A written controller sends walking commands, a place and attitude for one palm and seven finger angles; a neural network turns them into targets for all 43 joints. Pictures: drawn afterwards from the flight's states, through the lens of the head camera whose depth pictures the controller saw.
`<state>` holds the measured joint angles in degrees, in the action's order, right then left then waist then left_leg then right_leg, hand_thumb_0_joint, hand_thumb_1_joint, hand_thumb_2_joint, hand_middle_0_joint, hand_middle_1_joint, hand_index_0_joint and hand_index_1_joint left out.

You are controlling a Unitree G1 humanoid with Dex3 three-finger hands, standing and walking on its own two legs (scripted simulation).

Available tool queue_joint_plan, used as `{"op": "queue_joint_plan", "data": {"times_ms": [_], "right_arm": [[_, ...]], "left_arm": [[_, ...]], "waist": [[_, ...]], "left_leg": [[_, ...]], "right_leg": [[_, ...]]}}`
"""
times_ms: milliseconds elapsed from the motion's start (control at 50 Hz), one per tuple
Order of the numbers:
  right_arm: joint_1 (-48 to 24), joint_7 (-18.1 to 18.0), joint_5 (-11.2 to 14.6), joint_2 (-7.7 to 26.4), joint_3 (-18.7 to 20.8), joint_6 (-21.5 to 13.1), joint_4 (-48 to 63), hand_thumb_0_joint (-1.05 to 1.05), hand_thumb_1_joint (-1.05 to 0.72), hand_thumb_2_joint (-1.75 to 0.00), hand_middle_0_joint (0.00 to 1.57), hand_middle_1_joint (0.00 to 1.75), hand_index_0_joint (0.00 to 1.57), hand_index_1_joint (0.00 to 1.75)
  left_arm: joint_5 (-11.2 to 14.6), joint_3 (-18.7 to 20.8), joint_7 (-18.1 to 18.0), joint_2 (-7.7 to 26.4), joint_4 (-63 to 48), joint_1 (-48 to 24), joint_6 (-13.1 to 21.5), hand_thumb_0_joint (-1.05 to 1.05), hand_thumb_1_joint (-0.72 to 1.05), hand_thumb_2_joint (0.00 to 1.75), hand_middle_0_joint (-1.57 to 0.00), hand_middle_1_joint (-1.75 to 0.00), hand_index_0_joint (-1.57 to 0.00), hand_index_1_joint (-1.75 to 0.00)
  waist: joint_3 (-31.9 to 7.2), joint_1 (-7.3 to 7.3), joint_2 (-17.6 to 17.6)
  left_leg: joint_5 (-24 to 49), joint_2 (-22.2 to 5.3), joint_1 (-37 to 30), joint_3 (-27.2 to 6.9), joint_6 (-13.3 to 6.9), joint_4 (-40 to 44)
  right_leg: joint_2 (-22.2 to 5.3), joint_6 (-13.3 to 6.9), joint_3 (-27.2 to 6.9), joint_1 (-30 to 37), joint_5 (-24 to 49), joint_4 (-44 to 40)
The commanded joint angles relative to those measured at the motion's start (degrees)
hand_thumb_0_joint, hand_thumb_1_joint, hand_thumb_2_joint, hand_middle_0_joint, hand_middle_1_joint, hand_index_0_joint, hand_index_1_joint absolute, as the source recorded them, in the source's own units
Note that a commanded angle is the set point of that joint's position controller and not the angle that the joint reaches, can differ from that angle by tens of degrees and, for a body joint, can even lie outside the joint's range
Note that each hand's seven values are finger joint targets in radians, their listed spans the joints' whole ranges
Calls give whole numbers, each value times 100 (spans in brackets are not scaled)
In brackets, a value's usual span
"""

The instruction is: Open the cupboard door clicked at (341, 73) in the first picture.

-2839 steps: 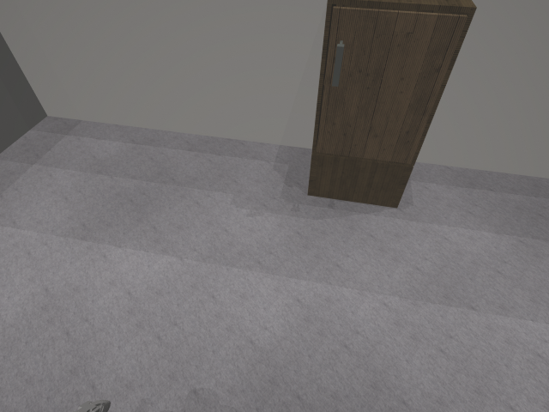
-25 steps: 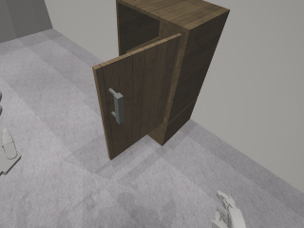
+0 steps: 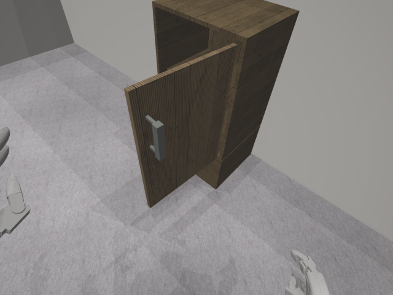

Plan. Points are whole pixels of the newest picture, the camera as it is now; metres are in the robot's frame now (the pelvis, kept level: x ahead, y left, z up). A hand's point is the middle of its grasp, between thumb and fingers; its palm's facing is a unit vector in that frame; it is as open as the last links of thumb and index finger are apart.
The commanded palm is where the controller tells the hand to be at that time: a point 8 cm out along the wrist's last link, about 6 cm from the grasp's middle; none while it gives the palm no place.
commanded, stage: let the arm hang, fingers relaxed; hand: left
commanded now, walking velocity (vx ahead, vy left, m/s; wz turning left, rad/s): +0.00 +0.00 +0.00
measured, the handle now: (155, 138) +0.54 +0.15 -0.04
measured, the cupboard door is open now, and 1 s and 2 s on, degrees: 85 85 85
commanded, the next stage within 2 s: look to check the result in 1.14 s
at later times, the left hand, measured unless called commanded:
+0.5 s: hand out of the picture -0.10 +0.17 -0.17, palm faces +0.07 -0.98 -0.16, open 7.2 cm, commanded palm none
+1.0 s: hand out of the picture -0.01 +0.15 -0.17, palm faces +0.07 -0.98 -0.19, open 7.3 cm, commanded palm none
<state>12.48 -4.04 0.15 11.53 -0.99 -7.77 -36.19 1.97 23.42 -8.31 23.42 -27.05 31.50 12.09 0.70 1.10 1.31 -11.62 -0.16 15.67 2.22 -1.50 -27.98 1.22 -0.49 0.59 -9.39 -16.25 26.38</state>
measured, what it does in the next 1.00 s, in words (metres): stands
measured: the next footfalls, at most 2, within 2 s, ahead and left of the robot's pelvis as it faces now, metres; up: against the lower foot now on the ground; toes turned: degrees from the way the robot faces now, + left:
none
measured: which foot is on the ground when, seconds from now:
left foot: down 0.00-1.00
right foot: down 0.00-1.00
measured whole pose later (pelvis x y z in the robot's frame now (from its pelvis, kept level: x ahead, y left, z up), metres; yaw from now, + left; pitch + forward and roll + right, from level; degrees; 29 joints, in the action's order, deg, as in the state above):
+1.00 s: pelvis -0.01 -0.01 +0.00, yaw +2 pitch -2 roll +0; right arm 17.2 -1.7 -1.3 6.3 -0.1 0.8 -65.7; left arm -0.7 0.7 -2.3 7.0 64.6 16.2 0.1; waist 1.0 1.1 -0.8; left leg -9.0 0.5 14.0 0.7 -0.8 -25.2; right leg 0.7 -1.6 2.3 -8.6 -15.9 26.6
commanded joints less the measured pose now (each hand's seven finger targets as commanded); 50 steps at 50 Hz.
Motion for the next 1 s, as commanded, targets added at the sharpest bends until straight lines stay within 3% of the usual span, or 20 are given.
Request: {"op": "queue_joint_plan", "data": {"times_ms": [0,20,40,60,100,140,180,240,280,300,360,380,420,460,500,620,700,780,900,980], "right_arm": [[-497,-34,-9,732,290,-227,840,0,-90,-90,20,30,20,30],[-907,459,26,1682,556,-372,-558,0,-90,-90,20,30,20,30],[-432,457,61,1324,553,27,-548,0,-90,-90,20,30,20,30],[-336,442,-3,1200,464,165,-560,0,-90,-90,20,30,20,30],[-471,425,-76,1279,370,342,-579,0,-90,-90,20,30,20,30],[-569,422,-128,1324,340,443,-748,0,-90,-90,20,30,20,30],[-613,418,-166,1319,315,565,-986,0,-90,-90,20,30,20,30],[-530,398,-185,1003,201,700,-1352,0,-90,-90,20,30,20,30],[-409,366,-161,864,168,738,-1626,0,-90,-90,20,30,20,30],[-345,341,-144,865,177,765,-1720,0,-90,-90,20,30,20,30],[-75,283,-145,637,182,798,-2076,0,-90,-90,20,30,20,30],[-2,264,-136,628,196,795,-2162,0,-90,-90,20,30,20,30],[206,234,-119,615,218,801,-2318,0,-90,-90,20,30,20,30],[346,215,-113,547,225,814,-2449,0,-90,-90,20,30,20,30],[470,200,-102,513,239,835,-2520,0,-90,-90,20,30,20,30],[728,189,-116,311,221,840,-2734,0,-90,-90,20,30,20,30],[796,196,-118,195,214,848,-2784,0,-90,-90,20,30,20,30],[842,213,-138,8,199,858,-2844,0,-90,-90,20,30,20,30],[837,216,-147,-66,194,828,-2854,0,-90,-90,20,30,20,30],[820,201,-150,-85,177,796,-2864,0,-90,-90,20,30,20,30]], "left_arm": [[94,832,-129,1001,-1049,216,349,0,90,90,-20,-30,-20,-30],[-466,-1709,704,-76,3441,-509,-591,0,90,90,-20,-30,-20,-30],[-374,-1614,810,-179,3608,-556,-1029,0,90,90,-20,-30,-20,-30],[-368,-1716,829,-298,3790,-710,-1102,0,90,90,-20,-30,-20,-30],[-415,-1797,853,-133,4365,-1133,-1119,0,90,90,-20,-30,-20,-30],[-403,-1841,843,-18,5112,-1447,-1116,0,90,90,-20,-30,-20,-30],[-377,-1930,807,8,5895,-1733,-1153,0,90,90,-20,-30,-20,-30],[-327,-2100,753,-176,6966,-1734,-1205,0,90,90,-20,-30,-20,-30],[-300,-2151,740,-247,7575,-1616,-1197,0,90,90,-20,-30,-20,-30],[-297,-2162,732,-242,7804,-1556,-1190,0,90,90,-20,-30,-20,-30],[-275,-2166,722,-476,8412,-1325,-1184,0,90,90,-20,-30,-20,-30],[-271,-2170,724,-516,8565,-1247,-1172,0,90,90,-20,-30,-20,-30],[-265,-2190,716,-603,8822,-1160,-1163,0,90,90,-20,-30,-20,-30],[-258,-2210,704,-686,9005,-1033,-1173,0,90,90,-20,-30,-20,-30],[-256,-2216,687,-734,9116,-926,-1172,0,90,90,-20,-30,-20,-30],[-246,-2223,635,-891,9301,-754,-1188,0,90,90,-20,-30,-20,-30],[-252,-2221,603,-973,9294,-721,-1185,0,90,90,-20,-30,-20,-30],[-253,-2213,589,-1026,9238,-827,-1194,0,90,90,-20,-30,-20,-30],[-255,-2186,577,-1076,9137,-913,-1161,0,90,90,-20,-30,-20,-30],[-243,-2176,584,-1065,9135,-1018,-1155,0,90,90,-20,-30,-20,-30]], "waist": [[-591,-94,-662],[-225,58,-657],[-630,-17,-594],[-695,-52,-328],[-492,-119,545],[-356,-108,875],[-163,-72,652],[-45,-84,-296],[-24,-85,-572],[43,-83,-410],[33,-68,-979],[-6,-67,-971],[-9,-42,-629],[109,-53,-571],[280,-70,-242],[368,-66,-194],[498,-88,46],[725,-69,12],[731,-93,3],[667,-88,-270]], "left_leg": [[717,-507,-254,-505,37,593],[1656,-611,316,-586,-32,-280],[1664,-597,-132,-488,48,-187],[1206,-701,23,-702,-67,-95],[852,-740,317,-1039,-211,168],[579,-603,239,-1060,-229,207],[441,-530,46,-1002,-179,365],[118,-482,-6,-968,-112,731],[-164,-444,-82,-902,-67,843],[-246,-439,-161,-895,-51,833],[-623,-416,-204,-861,-38,935],[-609,-429,-242,-855,-43,941],[-530,-478,-351,-880,-64,920],[-569,-499,-323,-893,-74,961],[-497,-501,-281,-859,-95,918],[-408,-502,-285,-831,-98,940],[-328,-474,-250,-770,-93,907],[-347,-422,-135,-698,-58,884],[-41,-397,-165,-633,-36,770],[109,-436,-154,-667,-37,846]], "right_leg": [[-282,15,-324,10,1072,-472],[-739,-86,-86,-572,1877,278],[-728,-108,-380,-653,1510,150],[-627,-108,-232,-737,735,199],[-474,-118,-196,-613,244,194],[-604,-200,-373,-640,164,-32],[-654,-239,-470,-755,1,-212],[-623,-195,-496,-533,-69,-357],[-636,-200,-507,-458,-109,-503],[-615,-208,-519,-505,-182,-614],[-625,-257,-500,-450,-239,-763],[-610,-266,-492,-410,-161,-778],[-614,-272,-403,-419,-154,-824],[-605,-259,-353,-453,-163,-828],[-605,-268,-332,-526,-229,-876],[-622,-262,-294,-561,-290,-794],[-603,-246,-325,-625,-342,-805],[-637,-236,-368,-785,-504,-847],[-645,-241,-365,-770,-332,-851],[-640,-237,-362,-560,-7,-785]]}}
